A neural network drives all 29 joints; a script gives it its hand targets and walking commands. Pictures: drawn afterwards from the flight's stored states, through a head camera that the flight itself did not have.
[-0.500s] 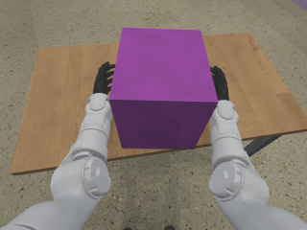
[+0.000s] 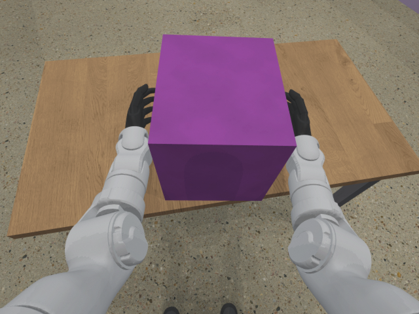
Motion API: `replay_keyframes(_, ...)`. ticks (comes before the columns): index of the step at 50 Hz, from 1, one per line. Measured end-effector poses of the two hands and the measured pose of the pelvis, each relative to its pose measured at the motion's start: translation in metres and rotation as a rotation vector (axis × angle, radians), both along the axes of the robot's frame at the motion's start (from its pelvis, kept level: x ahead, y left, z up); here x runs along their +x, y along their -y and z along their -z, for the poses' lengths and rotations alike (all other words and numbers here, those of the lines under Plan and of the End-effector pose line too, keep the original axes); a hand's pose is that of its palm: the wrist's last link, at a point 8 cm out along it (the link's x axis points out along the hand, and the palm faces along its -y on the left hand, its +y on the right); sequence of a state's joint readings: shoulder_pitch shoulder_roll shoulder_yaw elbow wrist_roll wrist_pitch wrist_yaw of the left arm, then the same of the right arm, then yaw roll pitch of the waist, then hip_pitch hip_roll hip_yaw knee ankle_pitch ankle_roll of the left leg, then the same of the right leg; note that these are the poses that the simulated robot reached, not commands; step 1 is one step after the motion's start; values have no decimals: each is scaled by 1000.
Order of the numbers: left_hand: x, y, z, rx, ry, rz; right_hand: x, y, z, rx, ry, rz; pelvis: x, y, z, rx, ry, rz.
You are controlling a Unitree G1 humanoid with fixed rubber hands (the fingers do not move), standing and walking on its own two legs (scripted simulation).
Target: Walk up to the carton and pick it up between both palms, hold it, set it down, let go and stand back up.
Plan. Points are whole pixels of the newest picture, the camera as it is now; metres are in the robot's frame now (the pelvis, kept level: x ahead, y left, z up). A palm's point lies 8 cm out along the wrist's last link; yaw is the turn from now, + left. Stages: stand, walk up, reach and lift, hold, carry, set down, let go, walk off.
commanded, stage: set down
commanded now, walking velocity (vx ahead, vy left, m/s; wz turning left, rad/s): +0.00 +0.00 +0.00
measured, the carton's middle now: (215, 123) +0.48 -0.01 +0.02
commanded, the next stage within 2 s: none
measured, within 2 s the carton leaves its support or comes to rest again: neither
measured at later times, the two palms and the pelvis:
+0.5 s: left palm (114, 105) +0.45 +0.18 +0.10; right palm (324, 107) +0.46 -0.21 +0.11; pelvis -0.02 -0.01 -0.02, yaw +0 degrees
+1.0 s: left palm (108, 93) +0.45 +0.18 +0.13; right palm (332, 97) +0.45 -0.21 +0.14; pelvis -0.04 -0.01 -0.02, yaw +2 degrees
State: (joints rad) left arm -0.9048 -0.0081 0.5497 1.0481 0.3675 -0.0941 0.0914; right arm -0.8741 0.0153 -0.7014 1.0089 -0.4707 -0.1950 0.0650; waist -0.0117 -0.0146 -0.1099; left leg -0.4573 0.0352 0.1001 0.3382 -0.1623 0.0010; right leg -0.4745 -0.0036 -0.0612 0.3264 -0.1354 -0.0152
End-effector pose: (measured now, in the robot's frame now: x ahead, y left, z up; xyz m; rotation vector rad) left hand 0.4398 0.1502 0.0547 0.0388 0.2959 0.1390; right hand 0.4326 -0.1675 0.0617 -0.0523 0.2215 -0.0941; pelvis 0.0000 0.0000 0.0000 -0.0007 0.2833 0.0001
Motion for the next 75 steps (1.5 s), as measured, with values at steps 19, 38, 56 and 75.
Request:
replay_keyframes(19,16,-17,-32,14,-2,-13,24,13,-23,47,-60,10,-8,3,14,-14,-125,12)
replay_keyframes(38,-1,-42,-53,24,41,-44,17,61,-72,61,2,27,-39,16,25,4,-157,-20)
replay_keyframes(56,8,-43,-93,13,66,-23,19,50,-92,95,14,46,-37,7,19,-7,-116,-22)
replay_keyframes(75,-24,-61,-104,33,47,2,-6,74,-108,40,-21,35,-28,8,5,-11,57,-31)
